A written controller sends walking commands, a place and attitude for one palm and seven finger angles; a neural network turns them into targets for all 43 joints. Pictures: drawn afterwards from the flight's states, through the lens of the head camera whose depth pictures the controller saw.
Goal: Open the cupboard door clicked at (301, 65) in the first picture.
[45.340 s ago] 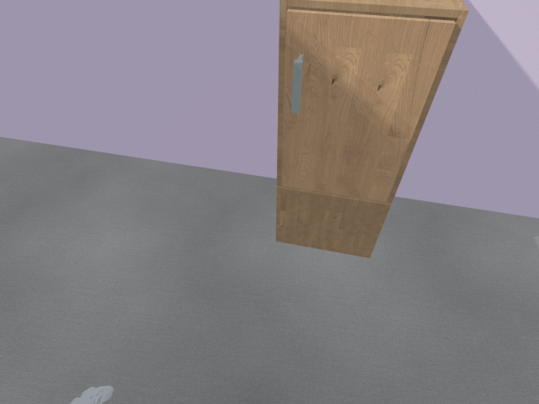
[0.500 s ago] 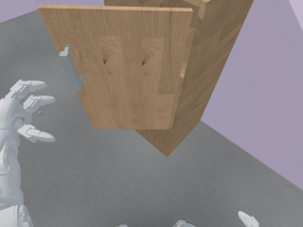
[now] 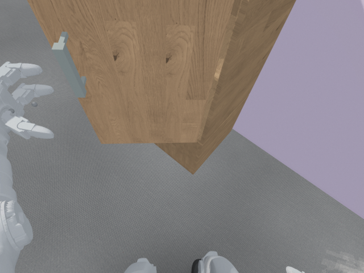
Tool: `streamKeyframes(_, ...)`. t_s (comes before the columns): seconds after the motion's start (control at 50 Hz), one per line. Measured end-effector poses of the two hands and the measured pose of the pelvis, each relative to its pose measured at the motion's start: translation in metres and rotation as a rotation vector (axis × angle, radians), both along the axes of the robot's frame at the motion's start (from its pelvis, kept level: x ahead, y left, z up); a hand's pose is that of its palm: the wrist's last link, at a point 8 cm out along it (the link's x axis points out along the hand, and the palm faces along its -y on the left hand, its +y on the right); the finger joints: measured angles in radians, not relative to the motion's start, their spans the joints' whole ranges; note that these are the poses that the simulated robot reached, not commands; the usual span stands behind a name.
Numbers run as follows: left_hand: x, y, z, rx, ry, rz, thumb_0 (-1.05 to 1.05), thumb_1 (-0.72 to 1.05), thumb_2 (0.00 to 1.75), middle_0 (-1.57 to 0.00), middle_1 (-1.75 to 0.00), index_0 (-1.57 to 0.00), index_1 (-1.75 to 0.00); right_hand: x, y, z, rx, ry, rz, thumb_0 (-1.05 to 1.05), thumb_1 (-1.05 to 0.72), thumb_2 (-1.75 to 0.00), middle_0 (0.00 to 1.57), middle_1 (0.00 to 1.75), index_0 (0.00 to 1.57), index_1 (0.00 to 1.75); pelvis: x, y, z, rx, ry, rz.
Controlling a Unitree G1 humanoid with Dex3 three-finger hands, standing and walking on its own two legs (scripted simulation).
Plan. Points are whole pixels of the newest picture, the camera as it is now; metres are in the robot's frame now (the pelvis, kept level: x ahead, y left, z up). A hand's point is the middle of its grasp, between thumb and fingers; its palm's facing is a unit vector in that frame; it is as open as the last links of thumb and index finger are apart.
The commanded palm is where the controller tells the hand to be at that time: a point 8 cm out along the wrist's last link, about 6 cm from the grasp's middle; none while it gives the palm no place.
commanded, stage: move the hooked fingers beside the handle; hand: left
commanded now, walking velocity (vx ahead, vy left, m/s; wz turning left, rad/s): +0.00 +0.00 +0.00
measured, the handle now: (73, 66) +0.55 +0.25 +0.08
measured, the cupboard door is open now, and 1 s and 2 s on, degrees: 43 43 43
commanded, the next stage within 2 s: slide the fingers in behind the handle in 1.30 s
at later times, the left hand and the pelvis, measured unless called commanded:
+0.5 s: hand (35, 81) +0.48 +0.30 +0.10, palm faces +0.04 -1.00 -0.01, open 14.0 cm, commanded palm +0.46 +0.35 +0.09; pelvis +0.00 +0.00 -0.01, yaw -1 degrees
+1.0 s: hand (34, 82) +0.49 +0.32 +0.09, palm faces +0.03 -1.00 +0.02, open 14.0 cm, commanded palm +0.48 +0.36 +0.08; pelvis +0.00 +0.01 -0.01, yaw -1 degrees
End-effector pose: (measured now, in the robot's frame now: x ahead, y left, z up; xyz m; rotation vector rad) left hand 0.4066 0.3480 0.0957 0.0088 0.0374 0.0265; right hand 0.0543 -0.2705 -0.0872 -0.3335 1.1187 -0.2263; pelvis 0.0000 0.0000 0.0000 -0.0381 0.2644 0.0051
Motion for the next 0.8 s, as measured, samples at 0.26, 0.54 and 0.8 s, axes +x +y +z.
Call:
streamKeyframes(0.26, 0.030, -0.002, 0.006, 0.001, -0.006, -0.008, -0.02, -0.50, 0.30, -0.30, -1.20, -0.30, -1.20, -0.032, 0.003, -0.004, 0.005, 0.121, -0.067, 0.01, -0.91, -0.90, 0.21, 0.30, 0.20, 0.30, 0.003, 0.002, -0.002, -0.008, 0.035, -0.009)
streamKeyframes(0.54, 0.053, 0.012, 0.010, -0.006, -0.008, 0.015, -0.02, -0.50, 0.30, -0.30, -1.20, -0.30, -1.20, -0.056, -0.004, -0.004, -0.026, 0.214, -0.095, 0.01, -0.91, -0.90, 0.21, 0.30, 0.20, 0.30, -0.001, -0.001, -0.009, -0.019, 0.077, -0.011)
streamKeyframes(0.8, 0.055, 0.018, -0.009, -0.027, 0.014, 0.002, -0.02, -0.50, 0.30, -0.30, -1.20, -0.30, -1.20, -0.061, -0.001, -0.001, -0.031, 0.252, -0.105, 0.01, -0.91, -0.90, 0.21, 0.30, 0.20, 0.30, 0.002, 0.003, -0.012, -0.027, 0.100, -0.016)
